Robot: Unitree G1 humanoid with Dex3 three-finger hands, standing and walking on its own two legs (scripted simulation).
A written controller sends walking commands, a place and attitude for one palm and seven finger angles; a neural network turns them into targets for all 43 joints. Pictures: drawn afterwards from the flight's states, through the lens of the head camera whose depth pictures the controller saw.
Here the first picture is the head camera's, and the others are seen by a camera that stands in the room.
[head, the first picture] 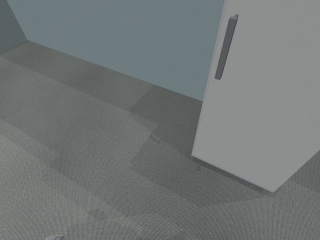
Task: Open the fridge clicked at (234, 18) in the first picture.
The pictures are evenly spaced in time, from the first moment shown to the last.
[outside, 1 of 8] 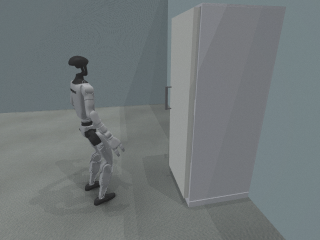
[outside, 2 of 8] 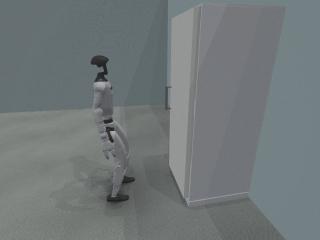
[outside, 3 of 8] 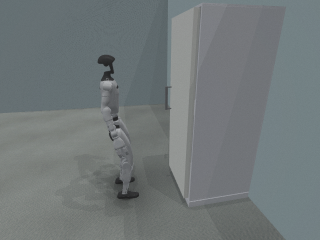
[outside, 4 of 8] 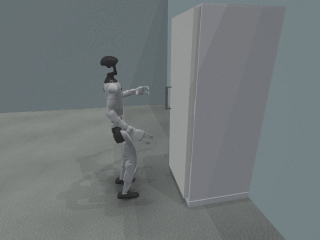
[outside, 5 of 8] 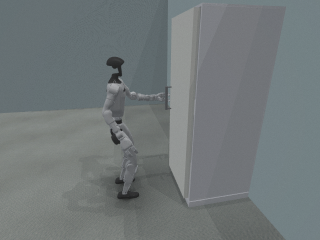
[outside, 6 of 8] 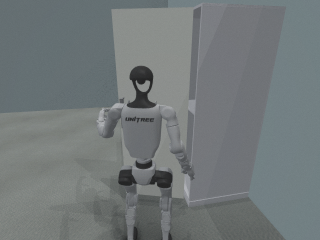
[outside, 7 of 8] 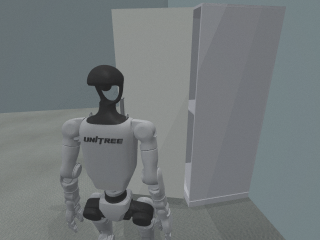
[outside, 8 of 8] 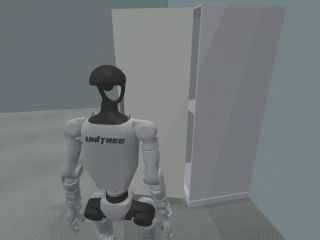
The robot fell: no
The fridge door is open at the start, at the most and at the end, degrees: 0 77 71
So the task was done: yes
